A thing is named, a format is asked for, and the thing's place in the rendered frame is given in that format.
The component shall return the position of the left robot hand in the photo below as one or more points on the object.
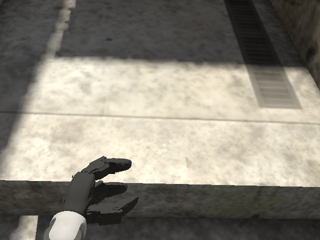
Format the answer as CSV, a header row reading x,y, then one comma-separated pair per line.
x,y
83,192

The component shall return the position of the left robot forearm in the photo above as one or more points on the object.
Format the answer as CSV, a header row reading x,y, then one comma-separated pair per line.
x,y
66,225

